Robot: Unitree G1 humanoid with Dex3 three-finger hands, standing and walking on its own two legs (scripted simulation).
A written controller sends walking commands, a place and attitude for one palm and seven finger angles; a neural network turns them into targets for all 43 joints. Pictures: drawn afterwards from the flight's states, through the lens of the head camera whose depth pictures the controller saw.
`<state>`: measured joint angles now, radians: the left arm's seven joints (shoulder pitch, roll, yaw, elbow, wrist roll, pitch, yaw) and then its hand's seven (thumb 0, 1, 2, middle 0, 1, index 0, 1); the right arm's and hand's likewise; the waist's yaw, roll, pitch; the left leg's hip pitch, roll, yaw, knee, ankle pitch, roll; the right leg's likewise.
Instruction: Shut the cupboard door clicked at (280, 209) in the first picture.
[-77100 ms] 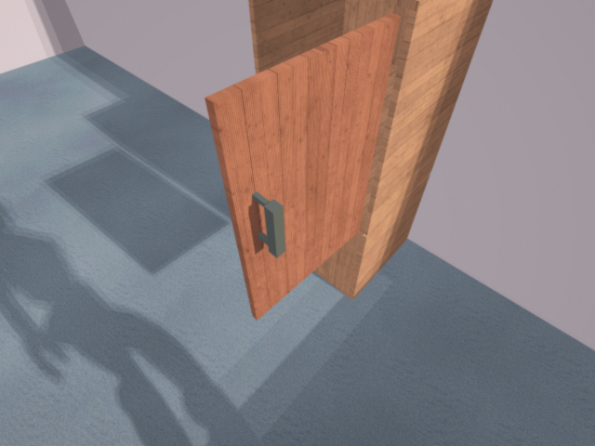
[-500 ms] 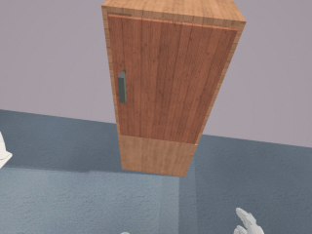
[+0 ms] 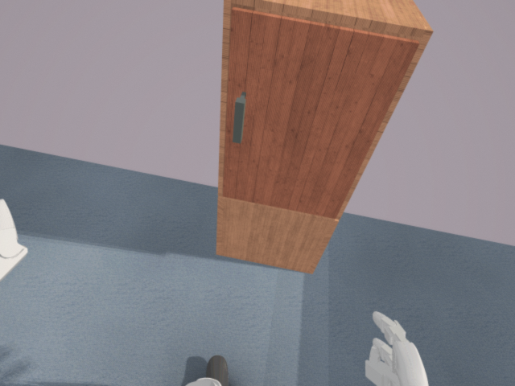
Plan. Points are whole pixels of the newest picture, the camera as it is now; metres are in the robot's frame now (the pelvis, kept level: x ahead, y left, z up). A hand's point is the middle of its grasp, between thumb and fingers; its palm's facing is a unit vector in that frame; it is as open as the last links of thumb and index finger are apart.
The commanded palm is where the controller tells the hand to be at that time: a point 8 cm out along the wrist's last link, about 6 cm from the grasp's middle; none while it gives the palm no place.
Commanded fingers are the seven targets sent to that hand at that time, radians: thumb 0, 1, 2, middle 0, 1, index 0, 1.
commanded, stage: stop stepping back and stand still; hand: left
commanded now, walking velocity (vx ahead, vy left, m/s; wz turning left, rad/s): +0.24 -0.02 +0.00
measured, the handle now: (240, 117) +0.74 +0.09 +0.01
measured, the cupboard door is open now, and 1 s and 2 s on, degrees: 0 0 0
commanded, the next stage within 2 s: let the arm hang, fingers relaxed in 1.04 s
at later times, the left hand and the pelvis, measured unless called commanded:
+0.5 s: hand out of the picture +0.13 +0.28 +0.20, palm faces +0.26 -0.83 -0.50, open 7.4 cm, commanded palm +0.08 +0.33 +0.19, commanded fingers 0.00 0.90 0.90 -0.20 -0.30 -0.20 -0.30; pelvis -0.10 +0.05 +0.02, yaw -7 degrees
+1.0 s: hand out of the picture +0.16 +0.32 +0.19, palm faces +0.36 -0.80 -0.48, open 7.4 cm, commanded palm +0.09 +0.36 +0.19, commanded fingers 0.00 0.90 0.90 -0.20 -0.30 -0.20 -0.30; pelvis -0.08 +0.08 +0.00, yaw -7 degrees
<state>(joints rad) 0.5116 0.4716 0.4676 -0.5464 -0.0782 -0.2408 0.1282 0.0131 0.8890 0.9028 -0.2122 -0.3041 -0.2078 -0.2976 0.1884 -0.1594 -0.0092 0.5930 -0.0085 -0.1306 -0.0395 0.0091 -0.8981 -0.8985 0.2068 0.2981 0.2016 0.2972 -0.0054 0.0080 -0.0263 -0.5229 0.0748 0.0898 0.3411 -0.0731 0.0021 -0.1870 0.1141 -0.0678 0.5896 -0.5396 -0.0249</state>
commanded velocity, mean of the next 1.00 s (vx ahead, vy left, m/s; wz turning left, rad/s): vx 0.14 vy -0.08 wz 0.00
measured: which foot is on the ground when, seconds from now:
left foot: down 0.00-0.02, up 0.04-0.16, down 0.18-0.50, up 0.52-0.80, down 0.82-1.00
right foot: up 0.00-0.00, down 0.02-0.18, up 0.20-0.50, down 0.52-1.00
